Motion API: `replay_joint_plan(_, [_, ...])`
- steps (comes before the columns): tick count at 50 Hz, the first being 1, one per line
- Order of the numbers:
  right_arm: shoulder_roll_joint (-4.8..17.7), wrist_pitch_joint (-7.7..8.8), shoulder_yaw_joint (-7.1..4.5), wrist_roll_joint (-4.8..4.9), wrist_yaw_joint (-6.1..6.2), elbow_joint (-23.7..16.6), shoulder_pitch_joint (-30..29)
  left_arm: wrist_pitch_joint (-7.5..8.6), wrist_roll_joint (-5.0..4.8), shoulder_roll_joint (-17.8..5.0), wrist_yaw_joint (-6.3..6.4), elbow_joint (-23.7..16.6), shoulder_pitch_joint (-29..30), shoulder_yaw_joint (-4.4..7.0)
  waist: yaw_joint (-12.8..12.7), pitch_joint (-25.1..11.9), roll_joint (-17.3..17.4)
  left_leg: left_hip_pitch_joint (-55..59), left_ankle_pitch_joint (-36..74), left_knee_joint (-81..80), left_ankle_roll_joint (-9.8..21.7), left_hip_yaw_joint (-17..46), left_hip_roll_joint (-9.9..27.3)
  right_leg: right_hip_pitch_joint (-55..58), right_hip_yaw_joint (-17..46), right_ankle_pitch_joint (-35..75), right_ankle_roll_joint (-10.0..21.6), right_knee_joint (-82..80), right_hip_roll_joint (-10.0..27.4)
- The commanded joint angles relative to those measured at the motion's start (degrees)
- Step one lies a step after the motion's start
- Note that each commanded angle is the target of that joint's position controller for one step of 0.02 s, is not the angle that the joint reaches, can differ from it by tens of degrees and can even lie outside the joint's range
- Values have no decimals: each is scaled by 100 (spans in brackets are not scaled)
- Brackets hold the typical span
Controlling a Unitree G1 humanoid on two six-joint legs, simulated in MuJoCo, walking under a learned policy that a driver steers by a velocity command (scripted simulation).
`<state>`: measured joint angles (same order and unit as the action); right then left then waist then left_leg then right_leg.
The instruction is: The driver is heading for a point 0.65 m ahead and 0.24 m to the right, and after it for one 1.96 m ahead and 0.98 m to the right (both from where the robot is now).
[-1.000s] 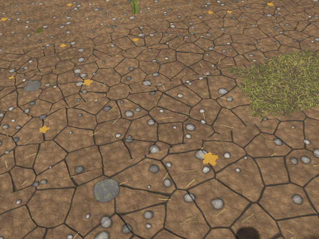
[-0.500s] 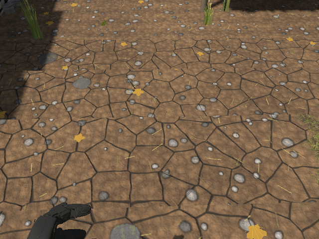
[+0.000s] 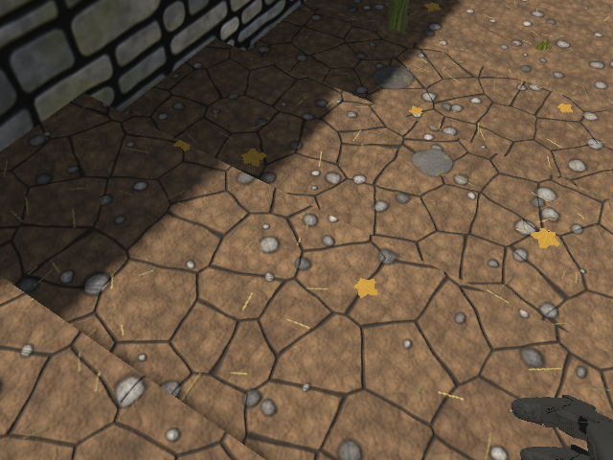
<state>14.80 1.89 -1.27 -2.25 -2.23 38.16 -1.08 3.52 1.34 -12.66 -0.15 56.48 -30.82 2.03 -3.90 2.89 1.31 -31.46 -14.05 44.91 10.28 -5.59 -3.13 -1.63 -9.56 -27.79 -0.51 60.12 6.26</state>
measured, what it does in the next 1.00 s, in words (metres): goes down, turning right: right foot 0.18 m lower, then left foot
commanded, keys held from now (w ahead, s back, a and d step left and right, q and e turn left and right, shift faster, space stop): w+shift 0.06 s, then w+e+shift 0.94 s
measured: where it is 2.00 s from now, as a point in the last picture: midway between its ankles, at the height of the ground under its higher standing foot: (559, 225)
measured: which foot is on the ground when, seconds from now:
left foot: down 0.00-0.44, up 0.46-0.74, down 0.76-1.00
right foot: up 0.00-0.44, down 0.46-0.76, up 0.78-1.00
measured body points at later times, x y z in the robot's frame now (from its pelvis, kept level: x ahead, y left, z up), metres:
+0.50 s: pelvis +0.48 -0.04 -0.14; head +0.50 -0.03 +0.31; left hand +0.60 +0.22 -0.27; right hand +0.41 -0.29 -0.27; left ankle +0.23 +0.07 -0.55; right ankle +0.51 -0.06 -0.87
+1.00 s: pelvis +0.90 -0.12 -0.15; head +0.91 -0.13 +0.30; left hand +1.25 -0.03 -0.21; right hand +0.71 -0.34 -0.28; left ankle +0.94 +0.04 -0.88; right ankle +0.93 -0.27 -0.82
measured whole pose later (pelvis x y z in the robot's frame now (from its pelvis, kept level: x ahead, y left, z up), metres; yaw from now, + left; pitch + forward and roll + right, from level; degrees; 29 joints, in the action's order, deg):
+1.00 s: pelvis +0.90 -0.12 -0.15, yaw -40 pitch +0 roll +3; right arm 17.3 5.2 -3.6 -0.8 0.6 52.1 23.2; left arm -1.2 1.5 -21.7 -3.4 36.5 -4.4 4.6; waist 2.4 1.1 -3.3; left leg -5.4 -19.7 25.7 -3.0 -8.1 2.3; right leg -41.6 -0.9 -6.4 5.2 59.1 3.3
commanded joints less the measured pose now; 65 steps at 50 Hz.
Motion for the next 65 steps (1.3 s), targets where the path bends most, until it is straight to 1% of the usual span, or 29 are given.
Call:
replay_joint_plan(1, [1439,-51,-539,-38,281,615,2708,262,-190,-1088,-25,-1398,1425,220,1352,-1322,186,5359,367,-2329,1035,4123,2069,-4990,1141,694,336,2744,-249])
replay_joint_plan(4, [666,149,-360,73,357,724,1788,88,16,-795,-49,-993,920,182,367,-128,-558,2953,1242,-2534,519,2255,1294,-3814,1249,915,348,1143,182])
replay_joint_plan(6, [464,349,-268,175,337,770,1635,-123,19,-627,-73,-921,708,152,97,-30,-16,1976,1841,-2846,361,1491,1115,-2790,1312,839,285,-89,75])
replay_joint_plan(9, [779,547,-385,143,279,1050,1866,-249,162,-422,-201,-1055,1138,113,211,37,285,1934,3105,-2761,173,610,1010,-2685,789,2426,416,-361,-178])
replay_joint_plan(13, [314,834,-215,287,392,1215,1895,-21,-66,-330,-489,-1199,1766,144,274,-55,-39,1355,408,-2402,-468,-144,676,-1671,907,6683,731,-2478,-338])
replay_joint_plan(19, [541,641,-57,-3,707,1654,3141,-83,273,-493,-396,-1286,2295,97,708,724,-355,3331,3306,74,-760,-481,1148,-2843,-74,5646,949,-3502,-848])
replay_joint_plan(22, [752,460,-133,84,802,1464,2155,-187,151,-1070,-264,-67,-998,380,-909,-730,-264,2841,4582,4651,-824,-547,1018,197,76,5919,1377,-3958,-689])
replay_joint_plan(23, [623,328,-177,172,686,1248,1207,-183,151,-1367,-212,64,-1626,539,-1685,-226,-1367,691,-20,8063,-892,-829,60,1315,760,5605,2083,-4836,-347])
replay_joint_plan(24, [198,457,-4,265,634,379,1062,-241,115,-1926,-114,211,-1556,601,-857,-582,-2592,-2842,-3046,8709,-1084,42,-134,4044,1951,8662,2443,-1925,498])
replay_joint_plan(26, [344,506,148,-17,530,78,960,-249,-29,-1303,35,-12,-1305,440,-600,-1507,557,-3927,-2425,7031,-1081,1036,501,4326,3823,5381,2884,-2904,1070])
replay_joint_plan(27, [262,529,159,-221,437,128,946,-319,-47,-1382,133,-118,-642,427,-152,-990,1192,-3470,-2310,6247,-993,927,505,2814,4398,4065,2805,-3714,1044])
replay_joint_plan(28, [326,507,161,-291,333,83,1292,-179,155,-1947,228,-200,-375,575,218,-314,-20,-4104,-3052,6103,-944,1598,719,1892,5898,2846,3348,-3677,1827])
replay_joint_plan(29, [573,433,103,-359,360,-28,504,14,72,-1157,201,-161,-316,362,300,437,951,-4332,-2244,5119,-1093,1789,1105,766,5548,2479,2871,-3778,1601])
replay_joint_plan(31, [372,399,240,-135,287,-441,-111,153,20,-1135,235,-763,1401,243,863,1207,1035,-279,300,1123,-1507,1067,1154,-3840,3939,1892,2077,-5129,76])
replay_joint_plan(34, [379,283,133,156,150,114,1194,294,-195,-1449,66,-705,1255,386,939,98,-108,3048,2120,375,-1340,598,605,-4238,2976,3254,1626,-4256,-540])
replay_joint_plan(37, [742,312,-74,107,346,436,2436,125,-174,-1576,-52,-614,863,459,1459,-862,46,3693,647,-801,-1160,442,79,-2200,2712,4807,1121,-1171,-1027])
replay_joint_plan(38, [1218,355,-257,14,419,544,3456,160,-157,-1092,-65,-816,1079,345,1945,-1485,320,4803,-916,-914,-940,1619,994,-2914,2487,3839,939,922,-1316])
replay_joint_plan(39, [1495,335,-260,-63,401,376,3082,151,-189,-438,-45,-1196,539,204,1081,-2047,1728,5006,-2006,-2110,-575,4714,2831,-3696,1944,-67,819,2494,-1529])
replay_joint_plan(40, [1442,272,-348,34,373,331,2420,91,-143,-660,-14,-1443,769,170,878,-1525,1775,4528,-3380,-3112,-90,6412,3045,-4812,1569,243,830,2904,-1265])
replay_joint_plan(42, [648,235,-246,31,318,388,1871,-117,64,-667,-96,-1536,1530,171,861,9,462,2897,-3104,-2758,-213,4353,2522,-5006,1449,788,786,2474,-526])
replay_joint_plan(44, [592,284,-238,-25,346,716,1957,-296,19,-450,-250,-1840,1818,131,577,364,675,1882,-2028,-2879,-409,2954,2224,-4584,1522,861,666,1893,-183])
replay_joint_plan(49, [769,548,-294,224,267,779,1245,-485,18,-688,-421,-2436,2619,109,78,249,618,1114,679,-3680,-669,304,1619,-3159,1035,2819,541,-661,-101])
replay_joint_plan(53, [1076,607,-348,118,301,748,1424,-604,50,-1062,-423,-1922,1377,344,-407,-852,89,2380,4916,-1828,-786,-852,1579,-2103,214,3481,1088,329,-490])
replay_joint_plan(56, [1090,651,-301,56,251,854,1306,-659,50,-1326,-212,-1732,1021,503,-690,-823,200,2590,3805,68,-1384,-1038,1614,-1226,115,4106,1292,-850,-595])
replay_joint_plan(58, [1580,489,-462,87,162,587,92,-611,36,-1517,11,-1069,-892,675,-2059,-838,-751,-443,2688,4185,-1339,-743,1357,2099,438,3374,1534,-1421,-750])
replay_joint_plan(59, [891,427,-302,34,115,160,173,-518,-45,-1787,39,-973,-473,570,-1504,267,-2826,-2852,-1469,5987,-1373,-551,249,1979,1937,2687,1956,-2734,-525])
replay_joint_plan(60, [808,443,-143,-172,188,-295,599,-373,-146,-1865,66,-1291,325,458,-504,419,-2573,-3023,-1472,4526,-1419,173,407,691,4181,1810,1993,-4038,266])
replay_joint_plan(62, [1104,448,-200,-396,36,154,199,-129,137,-1505,339,-1257,427,428,-508,852,-56,-2391,-2459,3422,-1356,821,922,-1002,4429,48,1727,-3249,328])
replay_joint_plan(65, [889,508,-178,-19,-66,215,1050,366,131,-1644,547,-1332,2410,514,1082,28,-90,1321,3037,324,-1391,522,785,-4005,2975,-1057,1148,-3252,-377])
